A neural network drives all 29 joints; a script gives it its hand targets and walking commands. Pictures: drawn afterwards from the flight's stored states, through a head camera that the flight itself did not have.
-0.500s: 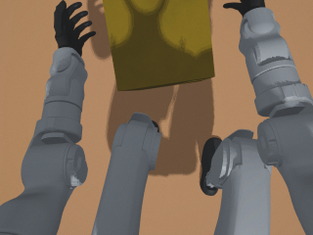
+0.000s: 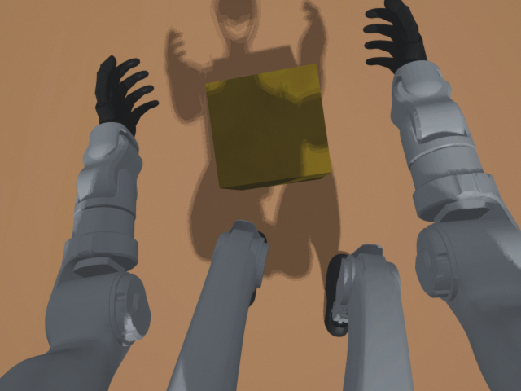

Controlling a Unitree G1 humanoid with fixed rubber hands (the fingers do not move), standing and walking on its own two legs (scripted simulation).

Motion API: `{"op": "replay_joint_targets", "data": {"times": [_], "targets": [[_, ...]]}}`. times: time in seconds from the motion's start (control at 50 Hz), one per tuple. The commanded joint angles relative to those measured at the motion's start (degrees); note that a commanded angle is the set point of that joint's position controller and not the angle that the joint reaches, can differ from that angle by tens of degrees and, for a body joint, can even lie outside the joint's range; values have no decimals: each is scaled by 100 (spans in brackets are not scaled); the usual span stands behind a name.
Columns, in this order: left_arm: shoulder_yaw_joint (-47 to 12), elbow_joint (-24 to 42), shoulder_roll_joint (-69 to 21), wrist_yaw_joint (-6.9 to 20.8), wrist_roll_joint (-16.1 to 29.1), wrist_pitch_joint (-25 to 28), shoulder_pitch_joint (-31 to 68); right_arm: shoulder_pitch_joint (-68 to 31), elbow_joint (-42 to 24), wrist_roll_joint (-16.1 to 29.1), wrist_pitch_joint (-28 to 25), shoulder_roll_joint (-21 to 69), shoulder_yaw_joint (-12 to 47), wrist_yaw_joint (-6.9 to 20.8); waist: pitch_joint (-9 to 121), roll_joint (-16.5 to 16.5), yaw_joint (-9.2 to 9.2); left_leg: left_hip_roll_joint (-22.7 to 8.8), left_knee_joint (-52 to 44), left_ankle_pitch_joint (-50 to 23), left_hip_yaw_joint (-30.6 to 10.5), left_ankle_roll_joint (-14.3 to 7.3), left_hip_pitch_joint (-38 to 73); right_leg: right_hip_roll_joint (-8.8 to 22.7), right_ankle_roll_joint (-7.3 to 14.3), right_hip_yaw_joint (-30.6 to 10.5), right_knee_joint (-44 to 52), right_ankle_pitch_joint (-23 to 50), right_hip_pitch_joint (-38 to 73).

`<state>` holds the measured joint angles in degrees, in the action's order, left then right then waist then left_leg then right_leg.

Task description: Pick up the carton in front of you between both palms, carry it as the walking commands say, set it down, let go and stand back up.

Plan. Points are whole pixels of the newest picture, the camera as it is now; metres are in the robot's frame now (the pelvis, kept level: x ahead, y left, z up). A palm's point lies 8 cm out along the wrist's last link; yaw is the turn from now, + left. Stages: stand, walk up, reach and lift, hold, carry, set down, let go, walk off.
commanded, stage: set down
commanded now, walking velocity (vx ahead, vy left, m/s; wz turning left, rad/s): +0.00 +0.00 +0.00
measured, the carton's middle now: (271, 138) +0.48 +0.10 -0.39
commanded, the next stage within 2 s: let go in 0.32 s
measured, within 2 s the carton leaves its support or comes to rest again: neither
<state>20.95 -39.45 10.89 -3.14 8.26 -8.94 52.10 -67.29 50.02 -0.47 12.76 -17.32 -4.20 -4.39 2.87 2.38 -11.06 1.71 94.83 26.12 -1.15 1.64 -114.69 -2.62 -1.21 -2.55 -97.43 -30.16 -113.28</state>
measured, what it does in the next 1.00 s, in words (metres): rises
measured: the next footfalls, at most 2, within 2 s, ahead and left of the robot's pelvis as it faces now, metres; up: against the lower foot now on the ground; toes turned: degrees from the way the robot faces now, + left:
none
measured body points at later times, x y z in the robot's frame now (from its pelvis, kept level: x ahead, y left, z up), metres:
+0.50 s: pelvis +0.03 +0.00 +0.13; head +0.29 +0.00 +0.50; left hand +0.42 +0.28 +0.04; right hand +0.54 -0.10 +0.03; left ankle +0.11 +0.12 -0.48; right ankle +0.08 -0.12 -0.48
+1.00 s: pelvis +0.11 +0.01 +0.24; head +0.23 -0.01 +0.67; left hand +0.31 +0.25 +0.16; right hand +0.38 -0.18 +0.14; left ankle +0.11 +0.12 -0.48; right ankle +0.08 -0.12 -0.48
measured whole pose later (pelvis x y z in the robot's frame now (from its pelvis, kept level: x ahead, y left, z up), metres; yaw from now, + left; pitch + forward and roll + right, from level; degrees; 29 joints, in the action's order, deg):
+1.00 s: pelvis +0.11 +0.01 +0.24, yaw -1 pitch +17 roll +0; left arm 2.0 -24.0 10.8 5.6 2.3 -0.1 -6.1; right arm -3.5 30.9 -4.7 0.7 -7.4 -6.3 -4.6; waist 1.5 -2.6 -6.1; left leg 1.3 36.4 16.7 -1.3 -0.4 -36.1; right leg -0.6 -1.2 -3.5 -36.1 -18.7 -33.9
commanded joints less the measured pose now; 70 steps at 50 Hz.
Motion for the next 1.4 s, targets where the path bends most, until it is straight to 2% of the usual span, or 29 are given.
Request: {"op": "replay_joint_targets", "data": {"times": [0.0, 0.28, 0.38, 0.5, 0.6, 0.66, 0.74, 0.86, 0.92, 0.98, 1.12, 1.2, 1.3, 1.38], "targets": [[139, 692, 826, 83, -13, 40, 781, -1586, -822, -80, -11, -324, -69, 5, 6044, 882, -371, 213, -1243, -2026, 835, 271, 3337, -342, 36, 488, 1193, 1025, 3905], [386, 448, 634, 344, -406, 241, 279, -896, -449, -361, -120, 0, -333, 151, 5474, 641, -367, 210, -2712, -2566, 768, 255, 4201, -310, -25, 280, 2732, 1684, 4866], [328, 433, 503, 525, -583, 329, -124, -309, -440, -593, -206, 232, -511, 100, 5523, 558, -215, 206, -3150, -2725, 704, 228, 4790, -293, -57, 244, 3262, 1944, 5341], [15, 870, 589, 850, -892, 403, -1499, 1362, -1317, -876, -318, 817, -634, -245, 5688, 413, -79, 245, -3769, -3126, 545, 102, 6185, -312, -117, 208, 4008, 2463, 6289], [-488, 1332, 716, 1065, -951, 530, -2436, 2529, -2329, -830, -509, 1104, -603, -503, 4569, 87, 77, 187, -4394, -2745, 355, -40, 7306, -281, -145, 233, 4791, 1863, 6449], [-796, 1414, 706, 1135, -877, 626, -3006, 3168, -2529, -729, -651, 1112, -525, -509, 3814, -95, 149, 93, -4748, -2450, 237, -68, 7797, -245, -119, 260, 5151, 1489, 6516], [-1175, 1506, 646, 1139, -771, 766, -3926, 4162, -2492, -577, -861, 1041, -394, -390, 3195, -303, 250, -10, -5161, -2581, 87, -33, 8602, -229, -49, 294, 5522, 1466, 6833], [-1581, 1862, 525, 969, -631, 929, -5281, 5521, -2406, -471, -1174, 826, -312, -151, 2517, -514, 422, -51, -5686, -3552, -87, 62, 9818, -232, 46, 306, 6057, 1958, 7559], [-1731, 2038, 485, 864, -589, 983, -5776, 6052, -2424, -438, -1303, 706, -276, -44, 2154, -501, 518, -48, -5936, -4022, -127, 88, 10238, -216, 68, 279, 6379, 2265, 8039], [-1812, 2114, 496, 798, -562, 1012, -6057, 6477, -2454, -390, -1382, 592, -244, 59, 1728, -339, 641, -22, -6219, -4141, -119, 81, 10398, -168, 64, 229, 6710, 2644, 8676], [-1778, 1966, 639, 750, -643, 965, -6380, 7398, -2633, -199, -1358, 387, -77, 322, 1028, 109, 930, 128, -6835, -3728, -44, 32, 10486, 30, -41, 49, 7209, 3853, 10276], [-1720, 1878, 698, 734, -773, 856, -6449, 7778, -2743, -16, -1240, 266, 42, 501, 673, 49, 1022, 222, -7086, -3500, -10, 5, 10600, 118, -78, -17, 7409, 4230, 10665], [-1668, 1830, 745, 707, -894, 636, -6481, 7864, -2906, 137, -1040, 195, 144, 695, 137, -185, 993, 261, -7197, -2997, 59, -37, 10744, 148, -64, 1, 7608, 3838, 10728], [-1629, 1854, 750, 718, -953, 450, -6375, 7770, -3045, 135, -862, 146, 164, 787, -235, -203, 981, 252, -7198, -2521, 123, -62, 10858, 140, -75, 52, 7713, 3254, 10654]]}}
